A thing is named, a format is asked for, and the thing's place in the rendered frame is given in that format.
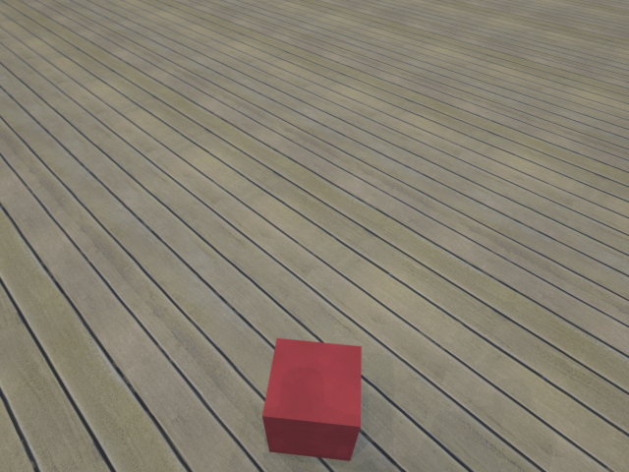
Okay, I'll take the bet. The carton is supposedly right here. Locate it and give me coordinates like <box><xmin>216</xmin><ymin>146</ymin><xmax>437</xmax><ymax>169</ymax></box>
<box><xmin>262</xmin><ymin>338</ymin><xmax>362</xmax><ymax>461</ymax></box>

